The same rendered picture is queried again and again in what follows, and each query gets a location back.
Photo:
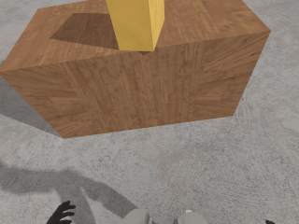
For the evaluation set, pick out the right robot thigh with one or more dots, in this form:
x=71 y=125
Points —
x=192 y=218

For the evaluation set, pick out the left robot thigh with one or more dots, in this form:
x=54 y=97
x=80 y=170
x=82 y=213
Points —
x=137 y=216

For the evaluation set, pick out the robot left hand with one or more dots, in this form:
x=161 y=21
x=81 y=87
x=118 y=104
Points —
x=58 y=214

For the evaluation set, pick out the carton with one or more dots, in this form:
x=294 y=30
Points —
x=137 y=23

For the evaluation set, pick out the pedestal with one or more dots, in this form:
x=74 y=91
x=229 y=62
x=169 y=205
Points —
x=68 y=67

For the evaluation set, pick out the robot thigh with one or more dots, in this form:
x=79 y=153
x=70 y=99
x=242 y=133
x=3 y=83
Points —
x=137 y=216
x=192 y=218

